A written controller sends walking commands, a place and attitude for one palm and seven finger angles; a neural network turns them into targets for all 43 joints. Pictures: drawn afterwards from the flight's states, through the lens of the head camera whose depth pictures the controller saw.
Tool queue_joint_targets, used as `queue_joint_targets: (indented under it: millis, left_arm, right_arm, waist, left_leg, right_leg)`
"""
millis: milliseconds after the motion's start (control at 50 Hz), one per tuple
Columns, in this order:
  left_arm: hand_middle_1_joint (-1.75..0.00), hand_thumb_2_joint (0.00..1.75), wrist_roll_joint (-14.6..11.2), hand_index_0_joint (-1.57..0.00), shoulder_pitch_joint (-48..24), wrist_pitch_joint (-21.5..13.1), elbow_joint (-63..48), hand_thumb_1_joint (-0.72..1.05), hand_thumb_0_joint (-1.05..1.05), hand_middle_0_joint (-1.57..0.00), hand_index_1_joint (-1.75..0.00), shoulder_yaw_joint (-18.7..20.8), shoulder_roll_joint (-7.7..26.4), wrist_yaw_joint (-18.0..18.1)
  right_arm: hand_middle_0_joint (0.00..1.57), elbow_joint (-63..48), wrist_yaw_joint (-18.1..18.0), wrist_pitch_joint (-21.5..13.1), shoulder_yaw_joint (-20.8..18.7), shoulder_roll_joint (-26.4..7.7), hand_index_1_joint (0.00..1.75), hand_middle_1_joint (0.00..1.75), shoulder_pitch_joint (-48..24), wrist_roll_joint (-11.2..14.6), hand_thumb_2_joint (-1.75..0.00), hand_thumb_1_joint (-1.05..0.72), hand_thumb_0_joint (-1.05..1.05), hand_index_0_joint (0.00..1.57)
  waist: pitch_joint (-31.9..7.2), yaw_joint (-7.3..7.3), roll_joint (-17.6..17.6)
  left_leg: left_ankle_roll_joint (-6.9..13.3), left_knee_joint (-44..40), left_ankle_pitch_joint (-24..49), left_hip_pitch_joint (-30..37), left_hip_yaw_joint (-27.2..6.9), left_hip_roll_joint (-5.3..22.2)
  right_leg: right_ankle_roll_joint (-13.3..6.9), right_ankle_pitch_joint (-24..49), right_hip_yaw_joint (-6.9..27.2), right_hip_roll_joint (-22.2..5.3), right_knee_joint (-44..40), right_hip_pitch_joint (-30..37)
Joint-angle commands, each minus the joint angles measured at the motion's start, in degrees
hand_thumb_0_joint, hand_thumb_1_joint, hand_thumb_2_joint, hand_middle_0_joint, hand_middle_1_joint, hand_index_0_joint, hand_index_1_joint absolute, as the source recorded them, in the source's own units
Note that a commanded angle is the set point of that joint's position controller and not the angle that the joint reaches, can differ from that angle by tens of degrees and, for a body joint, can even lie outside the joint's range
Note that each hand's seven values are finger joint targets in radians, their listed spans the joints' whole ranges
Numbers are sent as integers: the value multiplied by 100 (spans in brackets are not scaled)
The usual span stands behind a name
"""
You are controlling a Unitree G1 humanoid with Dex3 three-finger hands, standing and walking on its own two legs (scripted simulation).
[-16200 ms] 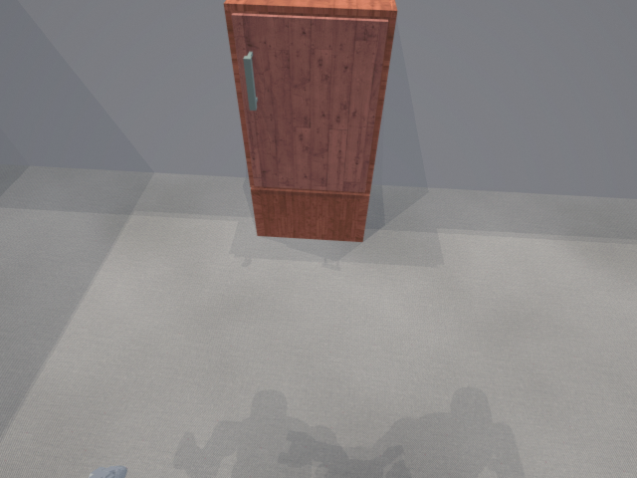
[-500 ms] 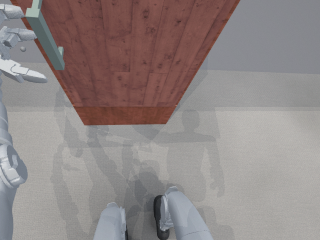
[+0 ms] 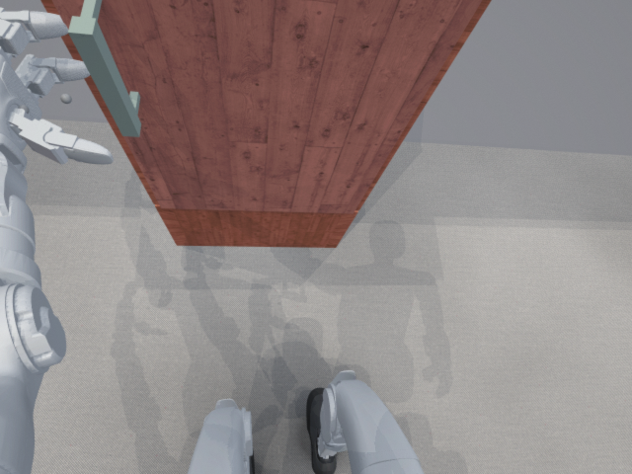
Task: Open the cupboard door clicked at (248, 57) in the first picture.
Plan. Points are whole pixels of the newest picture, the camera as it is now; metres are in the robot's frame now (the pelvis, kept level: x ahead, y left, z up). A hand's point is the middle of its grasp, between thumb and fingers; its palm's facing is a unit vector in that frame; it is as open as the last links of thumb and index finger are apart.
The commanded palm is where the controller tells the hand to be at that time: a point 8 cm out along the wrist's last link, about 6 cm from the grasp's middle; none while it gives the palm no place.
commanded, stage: slide the fingers in behind the handle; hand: left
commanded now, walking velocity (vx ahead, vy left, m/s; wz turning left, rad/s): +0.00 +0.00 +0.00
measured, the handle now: (114, 72) +0.57 +0.19 +0.06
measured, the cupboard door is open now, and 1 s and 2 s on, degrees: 0 0 0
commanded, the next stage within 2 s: move the hooked fingers beside the handle in 1.32 s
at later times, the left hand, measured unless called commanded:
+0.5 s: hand (72, 102) +0.52 +0.23 +0.06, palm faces +0.01 -1.00 -0.03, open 14.7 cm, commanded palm +0.52 +0.20 +0.05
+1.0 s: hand (87, 109) +0.51 +0.21 +0.06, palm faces +0.07 -1.00 -0.03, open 15.4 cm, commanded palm +0.51 +0.18 +0.05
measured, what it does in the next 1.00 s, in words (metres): stands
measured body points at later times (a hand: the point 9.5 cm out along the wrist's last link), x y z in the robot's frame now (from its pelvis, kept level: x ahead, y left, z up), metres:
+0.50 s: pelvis +0.00 +0.00 +0.00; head +0.17 +0.06 +0.42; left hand +0.52 +0.28 +0.06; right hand +0.01 -0.26 -0.10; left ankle -0.03 +0.09 -0.64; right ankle +0.06 -0.12 -0.64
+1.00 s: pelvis +0.01 +0.00 +0.00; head +0.17 +0.05 +0.42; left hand +0.51 +0.27 +0.06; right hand +0.04 -0.26 -0.11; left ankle -0.03 +0.09 -0.64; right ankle +0.06 -0.13 -0.64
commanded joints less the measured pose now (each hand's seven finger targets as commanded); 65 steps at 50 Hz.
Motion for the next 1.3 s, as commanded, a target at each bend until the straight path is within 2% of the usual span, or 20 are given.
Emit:
queue_joint_targets:
  millis: [0,20,60,160,180,280,320,440,500,560,600,680,820,860,980,1020,1060,1080,1120,1280]
  left_arm:
    - [-120,30,40,-30,-2768,-418,-1316,-50,0,-30,-120,-391,623,-177]
    - [-120,30,45,-30,-2799,-422,-1290,-50,0,-30,-120,-279,735,-139]
    - [-120,30,40,-30,-2706,-424,-1292,-50,0,-30,-120,-507,414,-133]
    - [-120,30,44,-30,-2970,-447,-1284,-50,0,-30,-120,-791,69,-68]
    - [-120,30,36,-30,-2899,-498,-1361,-50,0,-30,-120,-707,160,-44]
    - [-120,30,30,-30,-3057,-538,-1448,-50,0,-30,-120,-1211,-479,18]
    - [-120,30,25,-30,-3065,-549,-1482,-50,0,-30,-120,-1187,-479,71]
    - [-120,30,77,-30,-3177,-569,-1344,-50,0,-30,-120,-1513,-901,156]
    - [-120,30,65,-30,-3244,-633,-1543,-50,0,-30,-120,-1757,-1256,217]
    - [-120,30,69,-30,-3272,-587,-1344,-50,0,-30,-120,-1862,-1427,277]
    - [-120,30,71,-30,-3297,-646,-1546,-50,0,-30,-120,-1945,-1534,284]
    - [-120,30,75,-30,-3339,-653,-1574,-50,0,-30,-120,-2273,-2006,347]
    - [-120,30,128,-30,-3339,-652,-1713,-50,0,-30,-120,-2403,-2174,489]
    - [-120,30,131,-30,-3244,-620,-1704,-50,0,-30,-120,-2544,-2448,529]
    - [-120,30,179,-30,-3514,-636,-1599,-50,0,-30,-120,-2526,-2409,618]
    - [-120,30,204,-30,-3588,-597,-1373,-50,0,-30,-120,-2365,-2156,607]
    - [-120,30,210,-30,-3534,-564,-1252,-50,0,-30,-120,-2407,-2241,569]
    - [-120,30,185,-30,-3587,-571,-1300,-50,0,-30,-120,-2497,-2399,539]
    - [-120,30,188,-30,-3642,-564,-1305,-50,0,-30,-120,-2328,-2128,519]
    - [-120,30,98,-30,-3635,-553,-1630,-50,0,-30,-120,-2412,-2256,449]
  right_arm:
    - [20,-85,-96,-63,-442,-1168,30,30,1200,-8,-90,-90,0,20]
    - [20,-55,-100,-58,-453,-1181,30,30,1221,-23,-90,-90,0,20]
    - [20,-59,-72,-70,-460,-1143,30,30,1197,-24,-90,-90,0,20]
    - [20,4,-48,-74,-475,-1142,30,30,1201,-50,-90,-90,0,20]
    - [20,-7,-46,-80,-488,-1149,30,30,1235,-47,-90,-90,0,20]
    - [20,71,-6,-76,-524,-1118,30,30,1221,-73,-90,-90,0,20]
    - [20,127,13,-61,-550,-1127,30,30,1228,-96,-90,-90,0,20]
    - [20,205,47,-57,-561,-1099,30,30,1184,-112,-90,-90,0,20]
    - [20,238,98,-67,-595,-1060,30,30,1166,-144,-90,-90,0,20]
    - [20,297,106,-50,-607,-1067,30,30,1145,-139,-90,-90,0,20]
    - [20,302,126,-68,-623,-1053,30,30,1141,-158,-90,-90,0,20]
    - [20,331,167,-91,-649,-996,30,30,1077,-165,-90,-90,0,20]
    - [20,405,218,-98,-697,-985,30,30,1035,-201,-90,-90,0,20]
    - [20,378,240,-115,-689,-922,30,30,965,-205,-90,-90,0,20]
    - [20,425,239,-151,-678,-920,30,30,937,-219,-90,-90,0,20]
    - [20,453,216,-140,-659,-948,30,30,956,-208,-90,-90,0,20]
    - [20,412,203,-154,-642,-933,30,30,924,-193,-90,-90,0,20]
    - [20,394,202,-177,-647,-906,30,30,900,-188,-90,-90,0,20]
    - [20,437,193,-168,-665,-961,30,30,946,-207,-90,-90,0,20]
    - [20,378,214,-216,-684,-947,30,30,966,-195,-90,-90,0,20]
  waist:
    - [-3202,-358,1512]
    - [-3163,-357,1455]
    - [-3174,-346,1525]
    - [-3054,-466,1471]
    - [-3139,-397,1585]
    - [-3083,-518,1706]
    - [-3223,-504,1696]
    - [-3006,-593,1549]
    - [-3149,-580,1894]
    - [-2912,-701,1481]
    - [-3143,-637,1743]
    - [-3024,-742,1707]
    - [-3213,-709,1676]
    - [-3159,-720,1588]
    - [-3056,-783,1570]
    - [-2967,-800,1414]
    - [-2863,-809,1267]
    - [-2903,-829,1424]
    - [-3066,-799,1497]
    - [-3409,-776,1557]
  left_leg:
    - [-208,-831,3713,2493,-424,85]
    - [-223,-826,3717,2496,-448,98]
    - [-231,-852,3710,2574,-436,75]
    - [-257,-873,3674,2644,-519,78]
    - [-290,-867,3899,2803,-544,90]
    - [-390,-872,4238,3192,-675,129]
    - [-421,-857,4389,3326,-695,141]
    - [-411,-898,4160,3257,-744,117]
    - [-500,-896,4567,3679,-847,155]
    - [-424,-882,4224,3375,-797,122]
    - [-467,-874,4500,3624,-856,134]
    - [-457,-886,4582,3721,-920,145]
    - [-490,-849,4731,3860,-946,122]
    - [-440,-873,4588,3785,-881,88]
    - [-340,-802,4197,3446,-751,-11]
    - [-278,-786,3780,3117,-659,-57]
    - [-222,-806,3589,2929,-639,-77]
    - [-222,-781,3760,3026,-664,-63]
    - [-262,-718,3841,3099,-659,-56]
    - [-274,-718,4112,3329,-711,-43]
  right_leg:
    - [-90,1552,369,223,-340,1474]
    - [-94,1535,350,229,-335,1461]
    - [-98,1500,345,227,-377,1446]
    - [-106,1380,290,228,-381,1272]
    - [-136,1418,280,227,-362,1244]
    - [-137,1359,200,223,-366,880]
    - [-126,1425,194,229,-381,894]
    - [-135,1310,155,220,-396,806]
    - [-147,1322,106,211,-363,592]
    - [-131,1339,108,217,-408,681]
    - [-144,1378,102,203,-363,634]
    - [-140,1368,56,205,-353,513]
    - [-142,1452,55,221,-318,541]
    - [-137,1470,41,233,-333,618]
    - [-165,1504,97,214,-318,735]
    - [-167,1507,139,221,-331,908]
    - [-165,1474,159,210,-335,975]
    - [-169,1495,158,203,-297,865]
    - [-170,1530,171,203,-274,853]
    - [-171,1632,159,217,-244,918]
